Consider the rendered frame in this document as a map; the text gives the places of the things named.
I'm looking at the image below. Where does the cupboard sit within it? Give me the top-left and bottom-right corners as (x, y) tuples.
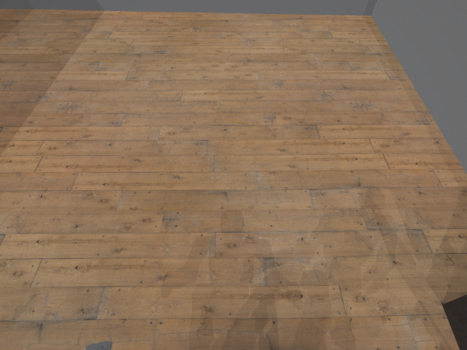
(442, 295), (467, 350)

